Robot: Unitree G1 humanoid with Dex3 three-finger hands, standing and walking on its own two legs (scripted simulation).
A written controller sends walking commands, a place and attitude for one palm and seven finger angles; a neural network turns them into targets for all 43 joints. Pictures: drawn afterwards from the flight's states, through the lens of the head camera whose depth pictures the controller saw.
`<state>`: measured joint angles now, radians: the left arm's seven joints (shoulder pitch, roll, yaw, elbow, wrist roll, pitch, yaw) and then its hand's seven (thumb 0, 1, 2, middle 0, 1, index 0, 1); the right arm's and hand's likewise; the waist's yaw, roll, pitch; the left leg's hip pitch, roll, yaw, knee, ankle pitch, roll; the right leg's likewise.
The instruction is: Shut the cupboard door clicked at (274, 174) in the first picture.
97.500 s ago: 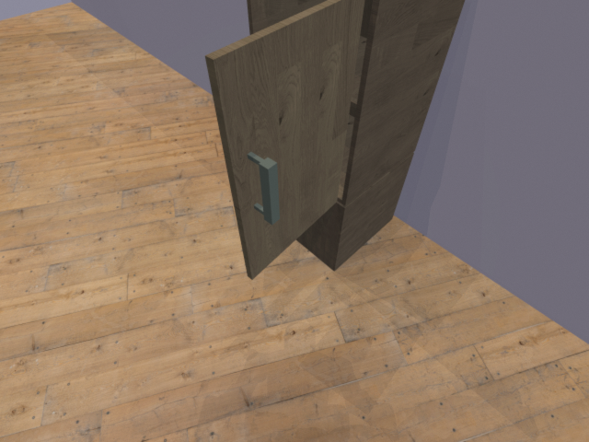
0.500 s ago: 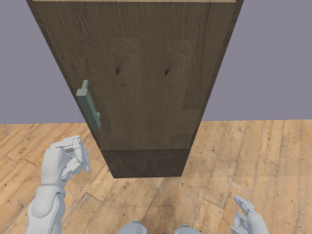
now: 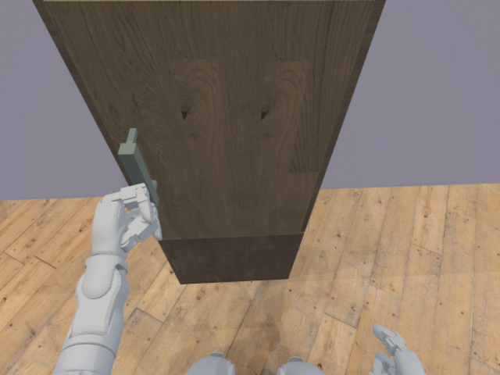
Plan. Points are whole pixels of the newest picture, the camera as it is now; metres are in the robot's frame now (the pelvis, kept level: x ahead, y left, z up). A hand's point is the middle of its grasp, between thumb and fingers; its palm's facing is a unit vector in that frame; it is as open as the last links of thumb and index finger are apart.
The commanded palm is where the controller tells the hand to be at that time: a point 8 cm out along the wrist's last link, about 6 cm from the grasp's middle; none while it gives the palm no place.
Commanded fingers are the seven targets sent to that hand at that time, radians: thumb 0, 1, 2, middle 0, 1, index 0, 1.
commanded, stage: bring the fist close to the handle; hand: left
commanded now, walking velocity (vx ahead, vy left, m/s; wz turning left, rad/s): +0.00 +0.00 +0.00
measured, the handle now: (142, 170) +0.44 +0.22 +0.05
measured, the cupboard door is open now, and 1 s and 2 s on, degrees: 0 0 0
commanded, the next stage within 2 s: push the door shut along its arc in 0.36 s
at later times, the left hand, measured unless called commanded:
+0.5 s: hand (155, 219) +0.34 +0.17 +0.05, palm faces +0.11 -0.99 -0.01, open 3.1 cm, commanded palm +0.32 +0.22 +0.05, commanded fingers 0.00 0.90 0.90 -1.30 -1.50 -1.30 -1.50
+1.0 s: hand (157, 203) +0.37 +0.17 +0.05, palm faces -0.03 -1.00 -0.04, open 3.2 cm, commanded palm +0.38 +0.22 +0.05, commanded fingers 0.00 0.90 0.90 -1.30 -1.50 -1.30 -1.50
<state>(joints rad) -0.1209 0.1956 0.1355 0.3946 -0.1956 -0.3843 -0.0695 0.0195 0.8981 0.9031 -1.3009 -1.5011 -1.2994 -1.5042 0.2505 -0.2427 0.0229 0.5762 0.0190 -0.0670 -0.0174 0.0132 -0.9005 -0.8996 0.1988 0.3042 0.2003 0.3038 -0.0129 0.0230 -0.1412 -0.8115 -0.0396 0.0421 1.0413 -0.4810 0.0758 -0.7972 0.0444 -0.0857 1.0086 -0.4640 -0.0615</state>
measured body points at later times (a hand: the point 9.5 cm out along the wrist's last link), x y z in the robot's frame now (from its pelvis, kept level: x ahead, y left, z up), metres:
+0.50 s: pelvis +0.00 +0.01 +0.00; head +0.06 +0.01 +0.45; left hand +0.33 +0.22 +0.05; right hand +0.14 -0.24 -0.10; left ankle +0.01 +0.07 -0.67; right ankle +0.02 -0.08 -0.67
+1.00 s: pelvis -0.01 +0.00 -0.01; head +0.06 +0.01 +0.44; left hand +0.36 +0.23 +0.06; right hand +0.10 -0.25 -0.12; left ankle +0.01 +0.07 -0.67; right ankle +0.02 -0.08 -0.67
